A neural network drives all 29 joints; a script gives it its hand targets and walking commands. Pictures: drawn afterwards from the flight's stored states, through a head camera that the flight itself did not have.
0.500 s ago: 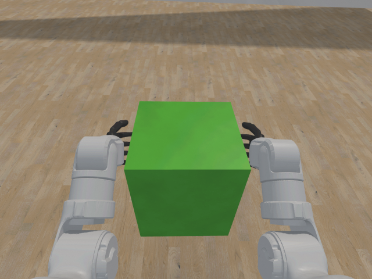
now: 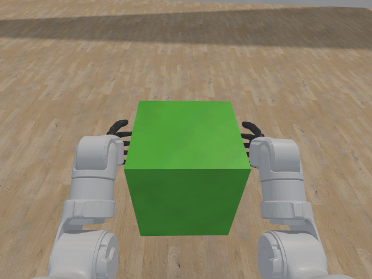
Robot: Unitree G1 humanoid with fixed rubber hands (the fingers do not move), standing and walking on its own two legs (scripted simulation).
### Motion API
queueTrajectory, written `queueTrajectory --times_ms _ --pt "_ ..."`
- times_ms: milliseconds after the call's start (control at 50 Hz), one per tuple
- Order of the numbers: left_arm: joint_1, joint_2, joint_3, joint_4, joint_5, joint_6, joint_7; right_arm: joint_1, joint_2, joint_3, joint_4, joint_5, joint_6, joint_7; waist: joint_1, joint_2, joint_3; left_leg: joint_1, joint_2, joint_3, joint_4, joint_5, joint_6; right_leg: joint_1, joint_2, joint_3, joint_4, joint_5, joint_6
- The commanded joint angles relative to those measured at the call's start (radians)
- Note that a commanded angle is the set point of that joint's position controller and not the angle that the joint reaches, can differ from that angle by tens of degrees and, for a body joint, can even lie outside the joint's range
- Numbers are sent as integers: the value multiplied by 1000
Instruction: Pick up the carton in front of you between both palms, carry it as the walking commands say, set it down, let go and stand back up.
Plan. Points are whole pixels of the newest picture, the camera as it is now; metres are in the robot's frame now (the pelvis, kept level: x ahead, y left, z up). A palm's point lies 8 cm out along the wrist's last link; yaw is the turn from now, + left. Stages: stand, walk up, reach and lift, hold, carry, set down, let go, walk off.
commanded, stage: carry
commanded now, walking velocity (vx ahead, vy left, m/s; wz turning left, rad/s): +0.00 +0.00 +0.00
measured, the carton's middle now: (184, 169) +0.34 +0.00 +0.05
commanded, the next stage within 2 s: none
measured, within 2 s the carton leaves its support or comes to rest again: neither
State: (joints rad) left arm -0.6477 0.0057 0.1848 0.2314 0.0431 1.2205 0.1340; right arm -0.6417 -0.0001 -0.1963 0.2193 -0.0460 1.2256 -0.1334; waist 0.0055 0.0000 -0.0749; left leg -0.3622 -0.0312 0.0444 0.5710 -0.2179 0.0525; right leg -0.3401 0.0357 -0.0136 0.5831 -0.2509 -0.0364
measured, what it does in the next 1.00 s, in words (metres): stands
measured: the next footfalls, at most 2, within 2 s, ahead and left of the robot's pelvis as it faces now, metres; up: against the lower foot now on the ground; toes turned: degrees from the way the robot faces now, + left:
left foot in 1.38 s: +0.31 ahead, +0.11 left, +0.00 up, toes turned +5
right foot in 1.86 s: +0.62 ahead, -0.07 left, +0.00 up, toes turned -9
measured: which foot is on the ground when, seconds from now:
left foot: down 0.00-1.00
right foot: down 0.00-1.00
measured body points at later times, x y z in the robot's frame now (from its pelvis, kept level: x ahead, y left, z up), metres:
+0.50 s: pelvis +0.00 +0.00 +0.00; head -0.02 +0.00 +0.45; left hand +0.35 +0.15 +0.12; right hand +0.35 -0.15 +0.12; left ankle +0.05 +0.09 -0.73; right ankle +0.04 -0.10 -0.73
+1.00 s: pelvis +0.03 -0.01 +0.00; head +0.00 -0.01 +0.45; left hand +0.38 +0.14 +0.12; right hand +0.38 -0.16 +0.11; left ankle +0.05 +0.09 -0.73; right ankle +0.03 -0.10 -0.73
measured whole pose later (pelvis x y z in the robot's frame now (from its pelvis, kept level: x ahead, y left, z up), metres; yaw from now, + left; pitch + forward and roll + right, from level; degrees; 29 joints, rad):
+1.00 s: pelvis +0.03 -0.01 +0.00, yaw +0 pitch +2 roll +0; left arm -0.63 0.01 0.19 0.25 0.03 1.22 0.13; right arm -0.62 0.01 -0.18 0.23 -0.06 1.23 -0.13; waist 0.00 0.02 -0.14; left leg -0.38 -0.01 0.04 0.63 -0.30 0.05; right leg -0.34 0.05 -0.03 0.62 -0.32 -0.07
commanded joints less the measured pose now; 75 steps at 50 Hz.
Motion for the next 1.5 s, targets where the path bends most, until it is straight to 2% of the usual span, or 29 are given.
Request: queueTrajectory --times_ms 0,740,760,800,840,860,900,920,940,960,980,1000,1020,1040,1060,1080,1100,1140,1200,1280,1300,1320,1340,1360,1380,1400,1420,1460,1480 --pt "-765 -1133 -566 -154 -419 -36 -249 -768 1114 566 -143 411 -38 247 -1 3 -391 159 155 -147 -79 105 30 106 -140 124 -77 104 -30" --pt "-765 -1135 -567 -158 -419 -34 -249 -768 1115 568 -146 412 -36 248 -2 3 -396 162 156 -146 -76 119 31 110 -140 122 -75 114 -30" --pt "-767 -1134 -569 -159 -420 -34 -249 -769 1115 569 -145 412 -36 248 -3 5 -399 160 154 -148 -88 54 33 105 -134 117 -80 59 -31" --pt "-777 -1134 -571 -163 -424 -34 -249 -776 1118 571 -147 413 -37 247 -5 22 -375 136 158 -172 -128 -199 39 65 -115 109 -84 -136 -38" --pt "-786 -1137 -574 -159 -427 -34 -249 -775 1117 569 -142 410 -38 244 -17 49 -337 121 168 -232 -166 -443 69 -20 -80 97 -47 -311 -53" --pt "-792 -1138 -576 -157 -427 -35 -249 -780 1114 568 -142 408 -39 243 -25 75 -322 140 193 -281 -192 -483 88 -70 -63 76 -5 -293 -53" --pt "-779 -1139 -573 -138 -428 -35 -250 -771 1107 566 -133 405 -41 241 -39 128 -309 199 254 -376 -231 -471 125 -141 -19 8 74 -174 -49" --pt "-763 -1137 -568 -124 -426 -35 -251 -762 1105 565 -129 403 -42 240 -39 128 -308 201 264 -379 -227 -449 135 -137 -11 -11 46 -159 -51" --pt "-757 -1137 -563 -117 -422 -36 -251 -769 1106 568 -136 403 -44 239 -31 116 -315 172 255 -347 -205 -404 133 -84 -12 -13 -3 -147 -56" --pt "-756 -1136 -558 -112 -419 -38 -251 -785 1111 574 -145 408 -45 239 -16 89 -329 115 224 -285 -169 -351 116 8 -18 4 -47 -140 -63" --pt "-756 -1133 -553 -110 -414 -39 -252 -795 1119 583 -154 415 -46 240 3 35 -341 32 172 -200 -91 -301 88 115 -53 71 -93 -162 -74" --pt "-748 -1127 -544 -106 -409 -41 -252 -800 1126 593 -165 420 -46 240 26 -105 -338 -122 92 -75 117 -245 45 230 -171 268 -167 -225 -119" --pt "-721 -1112 -532 -87 -401 -43 -252 -807 1126 592 -163 422 -44 240 41 -238 -296 -345 15 18 264 -234 7 360 -297 487 -227 -168 -179" --pt "-716 -1112 -529 -94 -400 -44 -251 -816 1120 589 -153 423 -44 239 56 -225 -276 -495 10 3 343 -319 0 462 -351 570 -216 -38 -231" --pt "-733 -1114 -537 -121 -406 -46 -249 -807 1124 587 -140 423 -46 237 59 -148 -286 -552 28 -17 420 -339 -3 517 -360 573 -185 63 -251" --pt "-758 -1119 -551 -156 -420 -49 -247 -786 1129 581 -133 421 -49 235 55 -97 -306 -572 44 -25 460 -329 -7 544 -355 541 -163 114 -249" --pt "-786 -1126 -567 -196 -434 -53 -244 -773 1133 578 -135 420 -51 234 54 -81 -321 -570 54 -24 467 -299 -13 548 -338 492 -154 140 -232" --pt "-824 -1138 -592 -263 -453 -56 -237 -765 1137 581 -151 419 -50 228 57 -103 -334 -525 55 -3 435 -214 -33 518 -294 388 -165 190 -199" --pt "-816 -1131 -610 -307 -459 -49 -231 -747 1130 586 -178 417 -42 217 60 -125 -334 -422 49 15 319 -101 -46 452 -265 289 -176 265 -185" --pt "-760 -1128 -625 -293 -453 -40 -238 -706 1105 588 -187 391 -36 214 65 -151 -325 -250 6 73 108 -20 -24 391 -242 175 -125 444 -143" --pt "-752 -1130 -630 -284 -451 -40 -241 -691 1100 588 -183 384 -36 215 49 -156 -338 -146 -20 105 44 -7 -14 351 -228 133 -85 514 -120" --pt "-744 -1131 -636 -270 -453 -40 -244 -671 1096 587 -177 372 -37 217 7 -145 -377 26 -52 144 -56 40 -8 299 -204 75 8 578 -80" --pt "-723 -1136 -641 -254 -454 -41 -248 -644 1088 582 -160 366 -39 220 -29 -102 -439 260 -37 146 -82 73 8 200 -168 10 146 586 -45" --pt "-710 -1122 -639 -239 -448 -43 -252 -613 1080 576 -145 362 -42 226 -62 -18 -516 504 130 -84 -91 -61 46 9 -138 4 339 311 -9" --pt "-689 -1133 -644 -214 -442 -42 -256 -603 1057 570 -135 351 -49 228 -44 236 -531 678 431 -587 -192 -31 144 -290 1 -27 539 -210 28" --pt "-727 -1136 -644 -210 -431 -45 -257 -634 1068 575 -144 349 -57 231 -64 261 -517 715 435 -709 -215 -51 209 -438 9 37 658 -270 13" --pt "-744 -1154 -648 -210 -431 -48 -258 -668 1072 587 -194 356 -64 234 -64 212 -476 672 404 -634 -185 -2 201 -489 -34 45 719 -246 -4" --pt "-747 -1179 -655 -223 -446 -62 -254 -753 1110 631 -278 403 -78 241 -63 72 -419 554 341 -454 -185 94 156 -491 -90 34 686 -178 -2" --pt "-750 -1190 -661 -247 -450 -68 -248 -789 1126 654 -320 427 -84 242 -56 71 -414 512 321 -390 -198 145 147 -463 -105 33 637 -144 10"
